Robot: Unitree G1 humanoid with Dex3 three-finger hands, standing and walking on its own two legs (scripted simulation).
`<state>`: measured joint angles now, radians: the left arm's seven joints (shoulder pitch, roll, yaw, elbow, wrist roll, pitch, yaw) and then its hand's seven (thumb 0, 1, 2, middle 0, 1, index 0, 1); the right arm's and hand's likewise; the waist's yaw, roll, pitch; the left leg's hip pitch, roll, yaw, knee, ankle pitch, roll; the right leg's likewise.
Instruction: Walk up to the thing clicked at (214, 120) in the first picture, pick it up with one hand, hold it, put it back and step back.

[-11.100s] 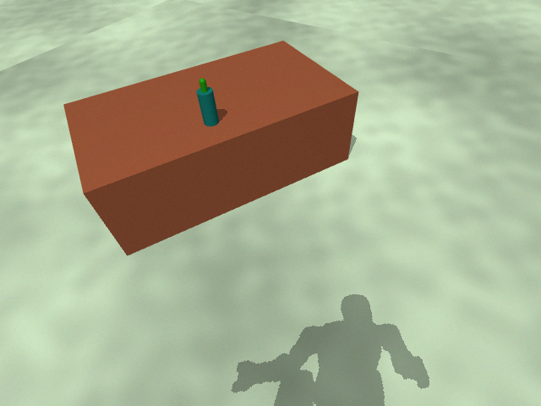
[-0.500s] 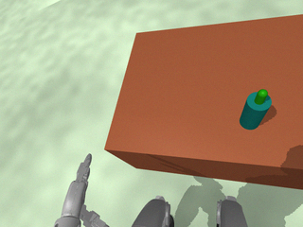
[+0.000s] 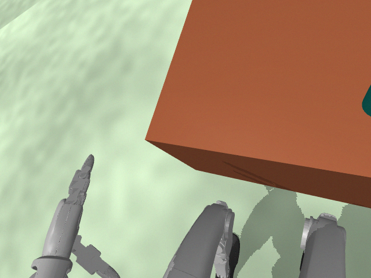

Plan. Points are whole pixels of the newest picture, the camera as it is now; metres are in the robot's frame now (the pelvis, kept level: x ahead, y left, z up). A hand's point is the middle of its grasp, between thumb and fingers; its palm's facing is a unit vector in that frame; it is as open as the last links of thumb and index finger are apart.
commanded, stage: close in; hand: right
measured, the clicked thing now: out of the picture +0.52 -0.25 -0.04
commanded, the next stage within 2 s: rest palm in 0.40 s
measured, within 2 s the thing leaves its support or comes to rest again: leaves its support in 1.94 s
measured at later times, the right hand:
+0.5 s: hand out of the picture +0.48 -0.24 -0.06, palm faces +0.21 +0.98 +0.04, open 17.8 cm
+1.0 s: hand out of the picture +0.50 -0.23 -0.06, palm faces +0.23 +0.97 +0.01, open 16.3 cm
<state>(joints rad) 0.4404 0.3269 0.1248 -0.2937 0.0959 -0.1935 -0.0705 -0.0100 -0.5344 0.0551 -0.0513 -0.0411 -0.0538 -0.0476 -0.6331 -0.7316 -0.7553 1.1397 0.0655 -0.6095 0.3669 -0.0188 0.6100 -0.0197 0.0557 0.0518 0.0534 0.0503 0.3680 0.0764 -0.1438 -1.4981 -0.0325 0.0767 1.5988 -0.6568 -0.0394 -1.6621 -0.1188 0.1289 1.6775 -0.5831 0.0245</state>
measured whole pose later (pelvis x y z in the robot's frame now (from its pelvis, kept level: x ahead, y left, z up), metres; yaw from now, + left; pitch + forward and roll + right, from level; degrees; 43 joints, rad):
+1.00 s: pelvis -0.01 +0.01 -0.02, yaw +0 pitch +32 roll +7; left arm 0.50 0.33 0.18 -0.47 0.07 -0.10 -0.09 -0.01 -0.54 0.06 -0.05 -0.05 -0.06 -0.06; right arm -0.71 -0.61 -0.63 1.06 -0.03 -0.56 0.12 -0.02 0.57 -0.04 0.37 0.20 0.37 0.20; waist 0.38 0.04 -0.15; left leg -1.58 -0.03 0.06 1.68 -0.67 -0.03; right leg -1.72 -0.12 0.12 1.73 -0.58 0.04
